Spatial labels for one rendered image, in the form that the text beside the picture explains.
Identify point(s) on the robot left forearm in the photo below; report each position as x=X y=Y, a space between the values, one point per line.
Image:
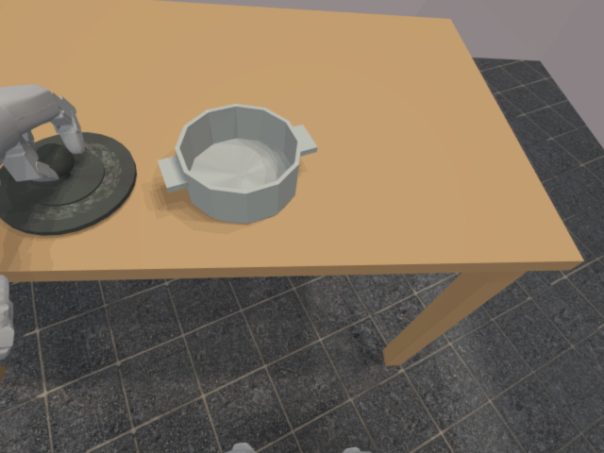
x=9 y=134

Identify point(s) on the robot left hand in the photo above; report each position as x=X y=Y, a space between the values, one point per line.
x=31 y=106

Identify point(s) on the knob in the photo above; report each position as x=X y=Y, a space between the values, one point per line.
x=58 y=157

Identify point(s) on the lid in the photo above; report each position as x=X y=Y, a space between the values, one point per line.
x=102 y=179

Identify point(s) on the table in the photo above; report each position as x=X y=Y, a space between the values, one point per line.
x=417 y=170

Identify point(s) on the pot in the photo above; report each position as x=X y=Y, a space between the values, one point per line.
x=239 y=163

